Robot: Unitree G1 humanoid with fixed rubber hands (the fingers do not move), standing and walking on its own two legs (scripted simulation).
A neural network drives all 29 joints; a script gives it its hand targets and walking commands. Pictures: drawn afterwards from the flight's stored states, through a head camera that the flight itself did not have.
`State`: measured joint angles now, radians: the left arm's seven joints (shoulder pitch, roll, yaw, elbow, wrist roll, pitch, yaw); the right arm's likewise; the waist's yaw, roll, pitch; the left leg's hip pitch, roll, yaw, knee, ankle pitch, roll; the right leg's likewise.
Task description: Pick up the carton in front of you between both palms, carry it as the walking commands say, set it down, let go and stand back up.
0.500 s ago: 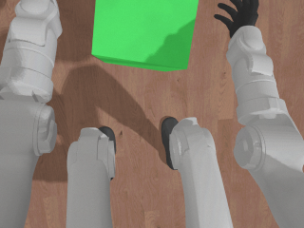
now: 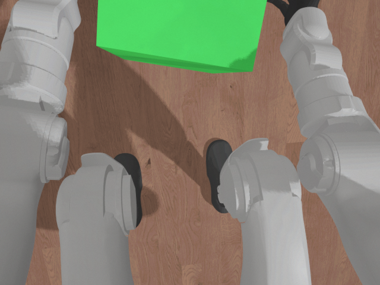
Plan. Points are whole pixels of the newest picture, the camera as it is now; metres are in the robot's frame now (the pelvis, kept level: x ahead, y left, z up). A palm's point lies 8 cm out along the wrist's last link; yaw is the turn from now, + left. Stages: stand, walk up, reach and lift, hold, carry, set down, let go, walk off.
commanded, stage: reach and lift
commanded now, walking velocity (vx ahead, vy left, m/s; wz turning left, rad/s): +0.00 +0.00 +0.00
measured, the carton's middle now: (180, 4) +0.54 -0.02 -0.24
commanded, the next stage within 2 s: none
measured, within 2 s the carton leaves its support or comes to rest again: leaves its support in 0.58 s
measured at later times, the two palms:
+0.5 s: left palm out of the picture +0.57 +0.12 -0.17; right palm (289, 2) +0.53 -0.18 -0.17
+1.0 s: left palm out of the picture +0.52 +0.13 +0.00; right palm out of the picture +0.49 -0.17 +0.00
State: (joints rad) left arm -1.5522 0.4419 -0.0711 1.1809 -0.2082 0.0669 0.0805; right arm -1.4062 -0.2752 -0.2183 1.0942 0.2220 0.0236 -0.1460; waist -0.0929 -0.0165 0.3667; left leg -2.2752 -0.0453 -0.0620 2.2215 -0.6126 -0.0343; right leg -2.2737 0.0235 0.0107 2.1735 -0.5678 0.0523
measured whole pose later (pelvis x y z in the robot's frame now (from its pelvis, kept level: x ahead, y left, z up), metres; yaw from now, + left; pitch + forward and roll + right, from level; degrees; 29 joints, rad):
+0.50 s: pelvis -0.01 +0.00 +0.00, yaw +0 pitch +37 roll -3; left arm -1.62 0.34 0.08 1.22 -0.04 0.14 0.08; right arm -1.46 -0.22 -0.34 1.06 0.06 0.14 -0.11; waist -0.09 0.01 0.37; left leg -2.27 -0.06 -0.06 2.21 -0.59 -0.02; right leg -2.26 0.03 0.02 2.16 -0.55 0.07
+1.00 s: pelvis -0.01 +0.00 +0.07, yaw +2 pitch +43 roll -2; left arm -1.25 0.10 0.40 0.92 0.21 0.34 0.06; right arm -1.13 -0.02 -0.55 0.75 -0.18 0.35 -0.09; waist -0.06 0.03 -0.08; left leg -2.16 -0.13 -0.09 1.94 -0.52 -0.06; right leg -2.16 0.08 0.07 1.91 -0.50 0.08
